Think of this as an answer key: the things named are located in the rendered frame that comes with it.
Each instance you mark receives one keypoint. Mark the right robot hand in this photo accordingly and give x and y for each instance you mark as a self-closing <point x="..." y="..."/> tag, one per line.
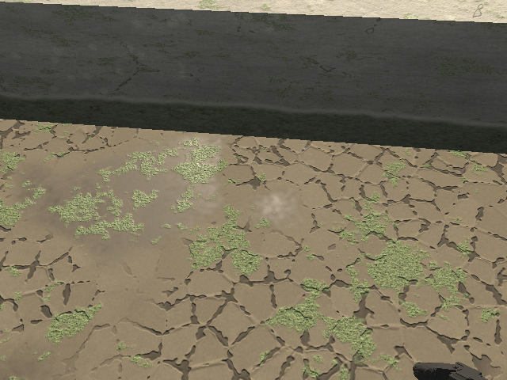
<point x="446" y="371"/>

